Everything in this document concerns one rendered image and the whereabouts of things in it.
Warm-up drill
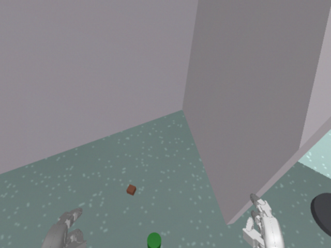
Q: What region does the left robot hand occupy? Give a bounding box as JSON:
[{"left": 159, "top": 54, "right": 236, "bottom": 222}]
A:
[{"left": 41, "top": 208, "right": 87, "bottom": 248}]

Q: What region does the right robot hand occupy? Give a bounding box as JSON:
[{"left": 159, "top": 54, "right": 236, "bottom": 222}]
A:
[{"left": 243, "top": 194, "right": 285, "bottom": 248}]

